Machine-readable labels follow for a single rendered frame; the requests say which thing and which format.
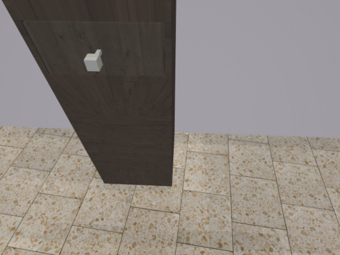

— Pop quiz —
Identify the cabinet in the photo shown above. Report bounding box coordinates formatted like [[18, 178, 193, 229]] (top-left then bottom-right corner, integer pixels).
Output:
[[2, 0, 176, 186]]

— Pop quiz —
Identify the drawer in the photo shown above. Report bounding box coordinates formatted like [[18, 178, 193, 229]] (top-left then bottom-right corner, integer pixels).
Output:
[[23, 20, 165, 76]]

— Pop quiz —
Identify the handle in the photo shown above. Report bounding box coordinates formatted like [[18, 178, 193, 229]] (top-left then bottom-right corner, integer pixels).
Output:
[[84, 49, 103, 71]]

